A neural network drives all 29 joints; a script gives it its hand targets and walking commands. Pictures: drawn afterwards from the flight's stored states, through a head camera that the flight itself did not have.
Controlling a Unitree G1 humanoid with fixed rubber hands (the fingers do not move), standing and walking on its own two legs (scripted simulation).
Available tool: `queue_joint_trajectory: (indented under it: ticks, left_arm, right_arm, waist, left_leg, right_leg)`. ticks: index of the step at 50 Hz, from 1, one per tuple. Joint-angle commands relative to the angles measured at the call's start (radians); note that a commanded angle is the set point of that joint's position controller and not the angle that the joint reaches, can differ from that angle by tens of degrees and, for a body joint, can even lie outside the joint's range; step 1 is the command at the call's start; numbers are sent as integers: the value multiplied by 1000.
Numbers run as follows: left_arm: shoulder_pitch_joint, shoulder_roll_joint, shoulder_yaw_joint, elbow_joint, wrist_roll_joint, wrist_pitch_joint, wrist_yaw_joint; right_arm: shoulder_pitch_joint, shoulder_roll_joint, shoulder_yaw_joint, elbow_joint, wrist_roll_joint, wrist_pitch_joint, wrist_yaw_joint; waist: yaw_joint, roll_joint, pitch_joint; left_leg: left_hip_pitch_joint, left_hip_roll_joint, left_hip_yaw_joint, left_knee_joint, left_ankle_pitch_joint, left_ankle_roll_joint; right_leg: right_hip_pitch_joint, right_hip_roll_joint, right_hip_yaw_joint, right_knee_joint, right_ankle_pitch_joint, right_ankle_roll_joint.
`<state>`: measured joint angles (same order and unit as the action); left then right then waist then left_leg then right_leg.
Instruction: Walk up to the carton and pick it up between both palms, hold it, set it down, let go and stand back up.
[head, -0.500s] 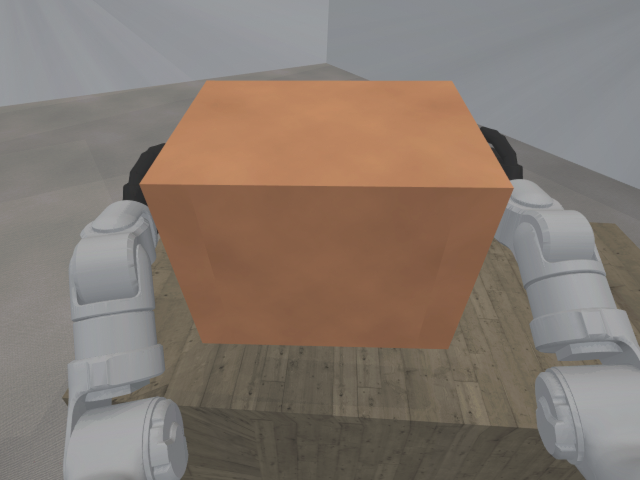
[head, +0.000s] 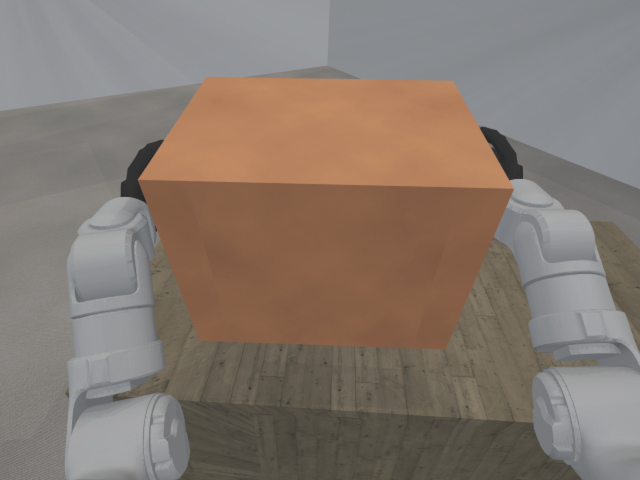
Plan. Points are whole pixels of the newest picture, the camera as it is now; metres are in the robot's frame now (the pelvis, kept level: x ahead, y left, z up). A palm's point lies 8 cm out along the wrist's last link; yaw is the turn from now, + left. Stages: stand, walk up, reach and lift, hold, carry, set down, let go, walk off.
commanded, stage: hold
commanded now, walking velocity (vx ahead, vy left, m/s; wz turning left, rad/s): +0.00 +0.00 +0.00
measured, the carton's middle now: (324, 212) +0.40 +0.00 +0.20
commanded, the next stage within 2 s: none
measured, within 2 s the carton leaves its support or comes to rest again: neither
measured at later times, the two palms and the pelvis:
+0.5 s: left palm (144, 195) +0.37 +0.21 +0.24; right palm (498, 177) +0.38 -0.20 +0.26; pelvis +0.01 +0.00 +0.00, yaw +0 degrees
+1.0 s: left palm (145, 205) +0.36 +0.21 +0.24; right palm (503, 185) +0.37 -0.20 +0.26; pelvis +0.01 +0.01 +0.00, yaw +0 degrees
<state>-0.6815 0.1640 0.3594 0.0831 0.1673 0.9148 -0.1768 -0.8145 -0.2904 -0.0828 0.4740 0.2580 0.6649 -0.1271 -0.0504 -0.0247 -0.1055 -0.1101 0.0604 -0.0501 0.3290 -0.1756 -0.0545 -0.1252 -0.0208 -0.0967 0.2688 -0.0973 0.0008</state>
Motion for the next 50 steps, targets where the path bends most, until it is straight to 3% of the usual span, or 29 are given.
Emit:
queue_joint_trajectory:
  ticks: [1, 2, 4, 6, 7, 9, 10, 11, 15, 17, 20, 22, 23, 25, 26, 28, 29, 30, 32, 34, 36, 37, 39, 40, 41, 43, 45, 46, 50]
  left_arm:
    - [-754, -328, -338, -131, -163, -98, -92]
    - [-731, -337, -359, -146, -176, -94, -88]
    - [-730, -362, -359, -112, -190, -104, -90]
    - [-763, -335, -343, -100, -194, -114, -75]
    - [-772, -353, -375, -77, -207, -116, -76]
    - [-747, -351, -340, 5, -179, -104, -94]
    - [-772, -308, -282, 61, -150, -108, -99]
    - [-734, -308, -277, 31, -152, -116, -97]
    - [-753, -333, -339, -146, -210, -130, -91]
    - [-725, -342, -327, -128, -182, -115, -85]
    - [-762, -346, -333, -58, -178, -105, -94]
    - [-744, -347, -326, -51, -151, -103, -96]
    - [-747, -342, -314, -51, -151, -100, -97]
    - [-699, -328, -306, -102, -158, -95, -105]
    - [-708, -342, -319, -99, -161, -94, -108]
    - [-717, -355, -369, -179, -210, -112, -88]
    - [-655, -343, -388, -272, -222, -104, -94]
    - [-632, -383, -394, -284, -219, -97, -81]
    - [-688, -337, -402, -311, -212, -93, -81]
    - [-608, -313, -336, -209, -161, -67, -83]
    - [-643, -298, -334, -198, -156, -66, -99]
    - [-673, -298, -324, -190, -150, -66, -106]
    - [-690, -335, -343, -221, -159, -74, -104]
    - [-659, -325, -346, -271, -169, -78, -95]
    - [-630, -348, -367, -257, -176, -72, -96]
    - [-656, -333, -372, -303, -190, -73, -82]
    - [-626, -332, -366, -302, -187, -77, -76]
    - [-627, -341, -372, -271, -185, -70, -87]
    - [-684, -329, -320, -165, -144, -66, -104]
  right_arm:
    - [-784, 433, 202, -290, 153, -79, 212]
    - [-751, 422, 203, -325, 153, -79, 207]
    - [-823, 448, 216, -356, 167, -92, 217]
    - [-829, 452, 204, -309, 139, -95, 215]
    - [-823, 445, 194, -286, 139, -100, 223]
    - [-807, 426, 161, -229, 126, -85, 214]
    - [-838, 433, 157, -167, 109, -80, 219]
    - [-843, 469, 185, -218, 115, -89, 222]
    - [-792, 469, 241, -335, 182, -95, 193]
    - [-775, 428, 223, -317, 188, -82, 190]
    - [-814, 400, 187, -268, 165, -75, 202]
    - [-789, 440, 203, -235, 162, -71, 209]
    - [-796, 439, 210, -247, 187, -76, 212]
    - [-746, 431, 232, -282, 192, -64, 211]
    - [-770, 422, 216, -294, 189, -68, 211]
    - [-771, 444, 251, -350, 215, -81, 200]
    - [-690, 445, 270, -426, 221, -76, 186]
    - [-718, 424, 287, -463, 237, -76, 180]
    - [-728, 415, 261, -497, 243, -72, 169]
    - [-707, 377, 250, -430, 212, -54, 186]
    - [-701, 394, 247, -406, 203, -43, 185]
    - [-721, 413, 232, -371, 207, -43, 186]
    - [-718, 411, 236, -353, 210, -48, 197]
    - [-725, 436, 261, -436, 226, -56, 195]
    - [-710, 407, 261, -426, 240, -55, 195]
    - [-728, 399, 278, -484, 244, -65, 188]
    - [-675, 411, 285, -468, 239, -54, 176]
    - [-678, 391, 253, -460, 223, -49, 181]
    - [-731, 429, 236, -370, 196, -49, 203]
  waist:
    - [8, 48, -339]
    - [-13, 62, -373]
    - [5, 29, -388]
    - [6, 17, -411]
    - [-2, 55, -356]
    - [-30, 46, -303]
    - [5, 35, -277]
    - [41, -8, -340]
    - [-4, 37, -539]
    - [2, 65, -462]
    - [-21, 61, -327]
    - [5, 66, -274]
    - [14, 89, -300]
    - [-6, 39, -323]
    - [-1, 36, -331]
    - [-8, 30, -457]
    - [-43, 47, -537]
    - [-12, 48, -533]
    - [-38, 88, -516]
    - [0, 33, -349]
    - [-14, 18, -322]
    - [-13, 48, -307]
    - [-12, 55, -359]
    - [11, 32, -401]
    - [-8, 67, -422]
    - [15, 62, -491]
    - [-9, 34, -446]
    - [-24, 43, -427]
    - [9, 44, -347]
  left_leg:
    - [-169, -100, 42, -96, 90, 20]
    - [-159, -104, 45, -74, 120, 10]
    - [-162, -105, 50, -80, 119, 24]
    - [-175, -110, 51, -80, 91, 26]
    - [-204, -113, 49, -90, 61, 22]
    - [-189, -108, 51, -79, 33, 23]
    - [-229, -112, 58, -107, -26, 40]
    - [-229, -106, 54, -103, 16, 57]
    - [-101, -122, 55, -32, 282, 7]
    - [-95, -115, 37, -46, 278, 2]
    - [-169, -103, 26, -85, 99, 11]
    - [-198, -104, 36, -97, 106, 14]
    - [-194, -117, 46, -82, 121, 12]
    - [-134, -110, 41, -54, 291, 3]
    - [-139, -112, 45, -63, 229, 6]
    - [-75, -115, 38, -33, 323, 1]
    - [-17, -117, 44, -2, 446, -22]
    - [3, -113, 36, 0, 481, -21]
    - [-23, -117, 36, 17, 424, -22]
    - [-74, -116, 38, -27, 333, 2]
    - [-123, -117, 50, -41, 248, 6]
    - [-138, -118, 55, -55, 209, 6]
    - [-100, -107, 34, -45, 287, -12]
    - [-94, -109, 47, -21, 355, -10]
    - [-71, -115, 44, -22, 361, -23]
    - [-36, -117, 50, 2, 412, -17]
    - [-38, -118, 37, 0, 409, -14]
    - [-38, -113, 43, -12, 361, -19]
    - [-139, -112, 56, -65, 164, 13]
  right_leg:
    - [336, 81, 76, 42, 52, -16]
    - [343, 82, 75, 47, 117, -17]
    - [342, 82, 73, 36, 91, -9]
    - [334, 77, 84, 20, 60, -9]
    - [316, 76, 77, 27, 30, -8]
    - [306, 67, 90, 5, 28, -11]
    - [294, 61, 94, -1, -44, -6]
    - [319, 70, 95, 11, -19, -3]
    - [420, 79, 85, 52, 269, 11]
    - [377, 88, 78, 55, 222, 2]
    - [315, 89, 82, 34, 68, -17]
    - [329, 82, 84, 32, 74, -16]
    - [329, 79, 86, 39, 96, -14]
    - [386, 85, 79, 46, 242, -12]
    - [349, 89, 85, 26, 168, -12]
    - [376, 91, 83, 34, 259, -2]
    - [434, 95, 73, 63, 393, -3]
    - [422, 110, 78, 65, 386, -2]
    - [391, 88, 85, 57, 352, 1]
    - [355, 87, 81, 27, 254, -2]
    - [365, 82, 89, 28, 210, 1]
    - [349, 75, 92, 30, 180, -4]
    - [366, 90, 86, 44, 219, -17]
    - [378, 92, 81, 60, 288, -6]
    - [384, 94, 82, 54, 285, -8]
    - [391, 90, 81, 54, 337, -6]
    - [388, 91, 73, 60, 356, 2]
    - [366, 89, 78, 49, 302, -2]
    - [347, 73, 97, 28, 143, -9]
